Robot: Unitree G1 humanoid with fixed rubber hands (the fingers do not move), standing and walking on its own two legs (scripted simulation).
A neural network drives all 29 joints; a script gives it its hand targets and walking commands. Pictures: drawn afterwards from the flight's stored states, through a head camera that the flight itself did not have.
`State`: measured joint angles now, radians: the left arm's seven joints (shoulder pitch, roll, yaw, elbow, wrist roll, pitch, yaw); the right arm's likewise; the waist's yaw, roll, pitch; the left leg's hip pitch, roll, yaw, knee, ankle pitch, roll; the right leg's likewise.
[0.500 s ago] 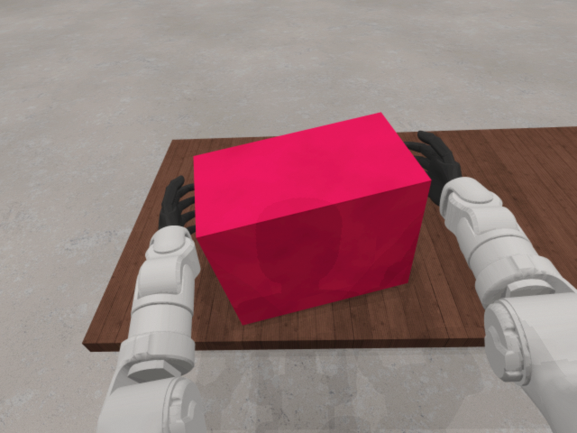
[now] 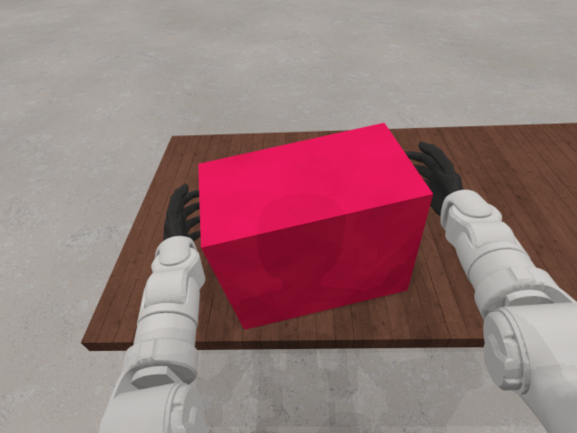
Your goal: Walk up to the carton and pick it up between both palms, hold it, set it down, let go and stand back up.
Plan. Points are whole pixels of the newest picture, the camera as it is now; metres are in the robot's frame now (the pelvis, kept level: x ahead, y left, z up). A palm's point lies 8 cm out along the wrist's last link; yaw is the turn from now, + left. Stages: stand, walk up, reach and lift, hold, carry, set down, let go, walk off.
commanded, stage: set down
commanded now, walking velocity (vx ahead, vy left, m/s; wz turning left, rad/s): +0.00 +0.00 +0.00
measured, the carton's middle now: (310, 231) +0.44 +0.03 +0.05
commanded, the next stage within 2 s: none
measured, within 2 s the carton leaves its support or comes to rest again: rests again in 0.48 s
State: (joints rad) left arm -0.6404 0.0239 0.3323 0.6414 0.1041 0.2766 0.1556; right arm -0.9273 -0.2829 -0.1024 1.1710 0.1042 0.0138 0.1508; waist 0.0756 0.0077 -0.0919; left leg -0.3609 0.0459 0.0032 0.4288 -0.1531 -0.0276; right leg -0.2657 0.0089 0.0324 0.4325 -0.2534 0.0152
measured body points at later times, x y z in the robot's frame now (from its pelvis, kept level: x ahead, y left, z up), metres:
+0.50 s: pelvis +0.00 +0.00 +0.00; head +0.02 +0.00 +0.45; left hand +0.39 +0.21 +0.09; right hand +0.46 -0.17 +0.12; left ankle +0.04 +0.14 -0.74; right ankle -0.02 -0.13 -0.74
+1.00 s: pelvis +0.01 +0.00 +0.00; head +0.03 +0.00 +0.45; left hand +0.39 +0.21 +0.09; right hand +0.45 -0.18 +0.10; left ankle +0.04 +0.14 -0.74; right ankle -0.02 -0.13 -0.74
